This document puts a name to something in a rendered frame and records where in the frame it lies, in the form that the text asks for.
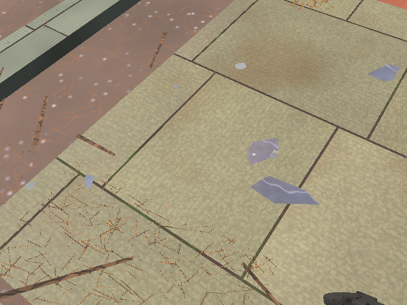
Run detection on robot right hand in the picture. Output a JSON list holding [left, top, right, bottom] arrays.
[[323, 291, 384, 305]]

